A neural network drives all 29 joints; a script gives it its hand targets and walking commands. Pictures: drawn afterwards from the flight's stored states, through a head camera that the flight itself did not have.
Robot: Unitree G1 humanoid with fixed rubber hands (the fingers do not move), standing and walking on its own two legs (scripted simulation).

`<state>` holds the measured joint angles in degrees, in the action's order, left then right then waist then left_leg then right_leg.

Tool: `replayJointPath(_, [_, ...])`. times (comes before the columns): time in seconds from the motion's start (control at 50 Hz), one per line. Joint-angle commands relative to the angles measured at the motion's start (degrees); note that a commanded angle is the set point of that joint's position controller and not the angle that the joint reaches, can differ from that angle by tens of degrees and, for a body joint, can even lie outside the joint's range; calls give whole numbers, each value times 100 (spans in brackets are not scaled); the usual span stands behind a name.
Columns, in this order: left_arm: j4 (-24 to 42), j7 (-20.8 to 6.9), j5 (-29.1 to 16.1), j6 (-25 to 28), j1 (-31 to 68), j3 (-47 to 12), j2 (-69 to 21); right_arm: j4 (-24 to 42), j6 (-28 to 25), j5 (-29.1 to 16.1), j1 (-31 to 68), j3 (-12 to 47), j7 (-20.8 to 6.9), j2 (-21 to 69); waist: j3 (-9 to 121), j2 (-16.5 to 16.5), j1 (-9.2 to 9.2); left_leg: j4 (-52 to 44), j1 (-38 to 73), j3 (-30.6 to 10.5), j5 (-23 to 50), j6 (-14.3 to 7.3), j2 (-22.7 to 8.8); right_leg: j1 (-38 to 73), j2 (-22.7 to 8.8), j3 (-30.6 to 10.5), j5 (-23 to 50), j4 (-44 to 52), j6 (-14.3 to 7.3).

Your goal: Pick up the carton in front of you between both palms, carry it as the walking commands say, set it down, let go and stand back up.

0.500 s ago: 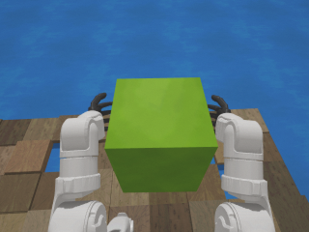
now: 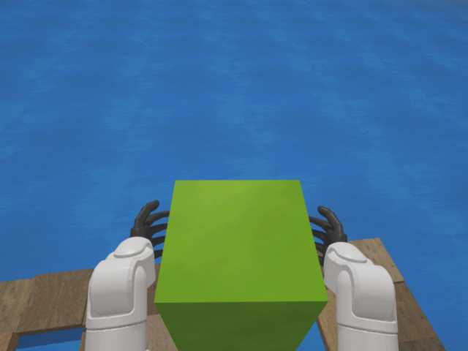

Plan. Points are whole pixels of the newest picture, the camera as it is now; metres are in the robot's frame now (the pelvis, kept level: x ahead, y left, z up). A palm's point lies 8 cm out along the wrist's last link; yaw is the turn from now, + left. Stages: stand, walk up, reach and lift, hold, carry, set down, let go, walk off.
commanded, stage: carry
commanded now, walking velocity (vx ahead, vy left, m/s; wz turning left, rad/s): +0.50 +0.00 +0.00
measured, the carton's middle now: (237, 270) +0.28 +0.00 +0.01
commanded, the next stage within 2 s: none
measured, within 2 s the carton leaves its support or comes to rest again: neither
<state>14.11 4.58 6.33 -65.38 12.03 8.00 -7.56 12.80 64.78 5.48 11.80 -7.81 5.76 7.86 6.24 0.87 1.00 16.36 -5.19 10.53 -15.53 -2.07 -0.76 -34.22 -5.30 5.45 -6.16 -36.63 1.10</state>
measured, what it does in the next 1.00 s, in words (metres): walks ahead: right foot, then left foot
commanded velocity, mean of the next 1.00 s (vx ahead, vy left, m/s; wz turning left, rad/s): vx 0.50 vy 0.00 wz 0.00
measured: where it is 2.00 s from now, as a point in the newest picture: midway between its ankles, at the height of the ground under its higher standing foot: (239, 177)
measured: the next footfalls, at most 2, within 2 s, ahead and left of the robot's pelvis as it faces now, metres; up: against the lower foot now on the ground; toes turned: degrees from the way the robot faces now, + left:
right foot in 0.14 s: +0.28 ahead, -0.12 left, -0.02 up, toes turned -8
left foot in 0.66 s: +0.62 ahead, +0.05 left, +0.00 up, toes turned +7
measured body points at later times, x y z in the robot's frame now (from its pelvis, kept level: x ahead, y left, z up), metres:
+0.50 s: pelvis +0.30 -0.06 -0.02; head +0.32 -0.07 +0.43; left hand +0.66 +0.11 +0.10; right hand +0.68 -0.20 +0.09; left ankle +0.42 +0.09 -0.68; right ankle +0.24 -0.11 -0.76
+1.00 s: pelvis +0.65 -0.04 +0.00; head +0.72 -0.03 +0.44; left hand +1.01 +0.10 +0.09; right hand +1.00 -0.21 +0.09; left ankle +0.58 +0.04 -0.74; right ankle +0.77 -0.19 -0.71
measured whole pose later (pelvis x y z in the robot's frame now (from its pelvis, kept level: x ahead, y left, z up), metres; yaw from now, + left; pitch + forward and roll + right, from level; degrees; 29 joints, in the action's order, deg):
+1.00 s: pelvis +0.65 -0.04 +0.00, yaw +0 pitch +6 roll +0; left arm 10.6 6.6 5.7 -68.7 30.6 14.4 -6.7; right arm 9.0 67.7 3.9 30.1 -14.1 7.3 6.2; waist -2.8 1.1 2.1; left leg 21.5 -10.9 7.2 -16.6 -2.4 -0.2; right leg -35.7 -3.5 2.0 -4.8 -35.7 1.2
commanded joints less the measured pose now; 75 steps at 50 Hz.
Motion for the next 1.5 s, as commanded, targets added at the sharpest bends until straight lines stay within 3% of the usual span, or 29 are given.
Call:
replayJointPath(0.0, [81, -1227, -2274, -54, 3322, -4377, -4772, 313, 58, -2315, 3424, 4235, -1493, 4530, 883, -835, 116, -285, 752, -651, 1955, -509, -1254, 16, 88, 152, 589, 496, -114])
replayJointPath(0.06, [-178, -1205, -2275, -227, 3369, -4074, -4482, 113, 218, -2309, 3541, 4100, -1403, 4339, 674, -812, 142, -2, 666, -561, 2029, -380, -1286, 516, 111, 227, 708, 857, -263])
replayJointPath(0.12, [-609, -1210, -2255, -372, 3311, -3721, -4367, -121, 401, -2322, 3765, 3968, -1351, 4305, 1222, -299, -241, 2112, -35, 4, 2740, 20, -820, 2727, 508, 742, -133, 1059, -270])
replayJointPath(0.14, [-693, -1214, -2254, -410, 3308, -3607, -4308, -169, 444, -2343, 3903, 3910, -1333, 4286, 1644, 454, -353, 3587, -926, 2, 1133, 173, -611, 3662, -615, -729, -553, 1179, -363])
replayJointPath(0.16, [-756, -1224, -2197, -397, 3609, -3497, -4219, -147, 508, -2413, 4230, 3979, -1311, 4549, 1839, 1857, -340, 5105, -2853, -235, -1076, 387, 259, 4862, -1848, -3252, -889, 1830, -1106])
replayJointPath(0.18, [-772, -1224, -2322, -393, 3701, -3541, -4445, -167, 523, -2462, 4472, 3961, -1314, 4621, 1704, 1742, -366, 5784, -3506, -815, -1339, 240, 126, 4724, -1830, -3502, -665, 2044, -1303])
replayJointPath(0.24, [-316, -1247, -2674, -305, 4789, -3842, -5030, -235, 410, -2670, 5142, 3987, -1300, 5152, 1656, 320, -235, 5646, -3509, -1118, -631, -21, -417, 3731, -1328, -2079, -44, 1908, -1107])
replayJointPath(0.3, [-295, -1245, -2884, -199, 5423, -3916, -5131, -335, 284, -2660, 5525, 3940, -1181, 5263, 1796, 467, -222, 5214, -3398, -986, -101, 6, -439, 3361, -1066, -1355, -214, 2022, -1132])
replayJointPath(0.42, [-964, -1125, -2989, -124, 6308, -3628, -4831, -932, 209, -2519, 6347, 3523, -937, 4868, 1716, 365, -345, 4448, -4594, -810, 336, 106, -519, 4174, -1001, -1103, 956, 1787, -1460])
replayJointPath(0.56, [-1882, -1041, -2919, -240, 6992, -3036, -5047, -1874, 354, -2485, 6994, 2903, -965, 4932, 1179, 554, -610, 2197, -3763, -97, 1359, -158, -50, 4185, -519, -451, 2739, 1476, -1140])
replayJointPath(0.6, [-1971, -1042, -2898, -254, 7142, -2941, -5235, -1951, 401, -2506, 7180, 2785, -1006, 5073, 1304, 845, -370, 1690, -2642, 20, 1274, -344, 184, 3899, -597, -250, 3824, 1058, -945])
replayJointPath(0.62, [-1992, -1041, -2896, -259, 7206, -2941, -5370, -1983, 411, -2513, 7174, 2734, -1034, 5155, 1721, 842, -7, 1327, -1437, 43, 1296, -388, 291, 3582, -560, -6, 4177, 233, -738])
replayJointPath(0.64, [-2033, -1051, -2878, -298, 7132, -2945, -5464, -2099, 398, -2456, 7004, 2663, -1062, 5219, 2227, 237, 284, 1088, -5, -3, 1700, -400, 331, 2931, -167, 411, 3832, -829, -518])
replayJointPath(0.66, [-2052, -1058, -2887, -326, 7156, -2918, -5660, -2115, 399, -2394, 6884, 2500, -1092, 5073, 2841, -764, 353, 1297, 2033, -2421, 3164, -1070, -1481, 965, 354, 141, 975, -2558, -157])
replayJointPath(0.68, [-2183, -1055, -2760, -374, 6986, -2790, -5650, -2289, 398, -2415, 6741, 2507, -1100, 5269, 3195, -1724, 389, 1031, 2863, -3920, 3690, -1739, -2076, -246, 1130, -330, -2332, -3946, -74])
replayJointPath(0.7, [-2182, -1047, -2728, -382, 6924, -2812, -5760, -2201, 387, -2452, 6599, 2497, -1132, 5413, 3069, -1430, 396, 1036, 2793, -3623, 3466, -1668, -1879, -708, 810, -831, -2272, -4322, -240])
replayJointPath(0.74, [-1810, -1004, -2698, -353, 7032, -2869, -5954, -1520, 329, -2662, 7097, 2761, -1187, 5803, 2618, -571, 312, 905, 2314, -3007, 3041, -1157, -1682, -979, 403, -872, -1669, -3507, -324])
replayJointPath(0.8, [-1202, -857, -2548, -322, 6767, -2981, -5996, -598, 312, -2971, 7445, 3131, -1210, 6069, 2541, -597, 200, 545, 1693, -2439, 2606, -938, -1536, -488, 206, -721, -1296, -2512, -226])
replayJointPath(0.9, [-473, -740, -2091, -299, 5553, -3337, -5667, 167, 363, -2812, 6324, 3552, -1262, 5756, 2440, -815, 172, 527, 1829, -1545, 3559, -915, -1284, -352, 230, -314, -550, -746, 3])
replayJointPath(1.02, [-66, -1063, -2111, -381, 4305, -3943, -5437, 118, 387, -2254, 4463, 3881, -1429, 5287, 1689, -893, 135, 697, 1622, -655, 3648, -374, -898, 895, 445, 185, 1576, 1589, 9])
replayJointPath(1.08, [-174, -1292, -2184, -445, 3780, -4015, -5303, 50, 432, -2094, 3907, 4006, -1468, 5108, 1819, -481, -107, 2271, 677, -210, 3127, 35, -662, 2885, 411, 508, 1568, 1927, -134])
replayJointPath(1.1, [-242, -1355, -2177, -474, 3543, -3957, -5206, 31, 453, -2085, 3835, 3995, -1482, 4996, 2018, -1, -222, 3223, -405, -271, 1397, 120, -541, 3944, -277, -170, 1978, 1365, -139])
replayJointPath(1.12, [-347, -1392, -2121, -495, 3512, -3893, -5010, -8, 530, -2134, 3838, 4072, -1493, 5081, 2230, 1200, -142, 4226, -1854, -491, -1168, 179, -172, 5262, -1531, -1748, 3574, 621, -455])
replayJointPath(1.14, [-503, -1423, -2082, -485, 3240, -3799, -4954, 7, 582, -2201, 3670, 4097, -1509, 5151, 2411, 1786, -259, 5443, -3355, -682, -1653, 265, 200, 5975, -2024, -3058, 2080, 1182, -1369])
replayJointPath(1.16, [-457, -1453, -2139, -457, 3065, -3846, -5169, 12, 558, -2199, 3628, 4077, -1537, 5247, 2082, 1424, -251, 5463, -3816, -879, -1561, 205, -60, 5515, -1880, -3074, 1152, 1665, -1362])
replayJointPath(1.18, [-240, -1477, -2219, -420, 3132, -3942, -5372, 81, 497, -2229, 3692, 4129, -1560, 5434, 1863, 866, -224, 5140, -3731, -949, -1258, 169, -220, 5035, -1610, -2620, 1188, 1879, -1140])
replayJointPath(1.22, [66, -1531, -2348, -336, 3198, -4087, -5777, 310, 377, -2262, 3598, 4203, -1562, 5636, 1663, 426, -218, 4501, -3314, -942, -706, 236, -523, 4301, -1506, -1875, 1603, 2124, -962])
replayJointPath(1.36, [565, -1581, -2455, -211, 2300, -4209, -5574, 871, 223, -2147, 2599, 4392, -1431, 5566, 1267, 615, -195, 2968, -3469, -455, 715, 462, -492, 4126, -944, -631, 1397, 2554, -910])
replayJointPath(1.48, [777, -1520, -2373, -342, 2074, -4176, -5061, 1077, 395, -2160, 2362, 4336, -1432, 5060, 514, 655, -230, 1604, -3070, -13, 1582, 220, -258, 4067, -765, -84, 2486, 2519, -752])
